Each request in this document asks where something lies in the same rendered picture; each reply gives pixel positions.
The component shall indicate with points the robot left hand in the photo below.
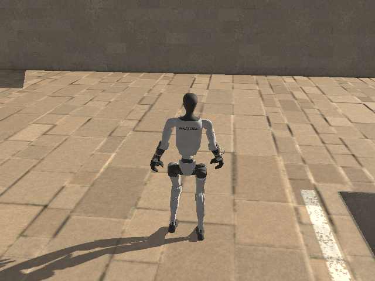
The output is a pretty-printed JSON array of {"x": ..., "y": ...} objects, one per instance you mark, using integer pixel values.
[{"x": 157, "y": 164}]

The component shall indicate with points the left robot thigh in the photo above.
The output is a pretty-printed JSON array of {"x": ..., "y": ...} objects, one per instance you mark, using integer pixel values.
[{"x": 173, "y": 173}]

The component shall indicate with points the right robot forearm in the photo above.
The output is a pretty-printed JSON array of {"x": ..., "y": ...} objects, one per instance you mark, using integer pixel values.
[{"x": 217, "y": 153}]

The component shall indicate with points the right robot upper arm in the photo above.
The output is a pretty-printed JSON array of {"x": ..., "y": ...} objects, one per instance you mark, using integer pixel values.
[{"x": 207, "y": 124}]

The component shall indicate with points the left robot upper arm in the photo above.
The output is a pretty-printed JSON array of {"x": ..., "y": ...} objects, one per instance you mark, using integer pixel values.
[{"x": 170, "y": 123}]

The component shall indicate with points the left robot forearm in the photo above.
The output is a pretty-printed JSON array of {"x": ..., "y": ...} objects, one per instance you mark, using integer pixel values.
[{"x": 158, "y": 154}]

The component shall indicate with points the robot left foot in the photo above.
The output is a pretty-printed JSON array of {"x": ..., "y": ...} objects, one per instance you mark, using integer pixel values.
[{"x": 172, "y": 227}]

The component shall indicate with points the robot right hand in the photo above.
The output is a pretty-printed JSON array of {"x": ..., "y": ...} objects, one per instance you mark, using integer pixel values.
[{"x": 215, "y": 161}]

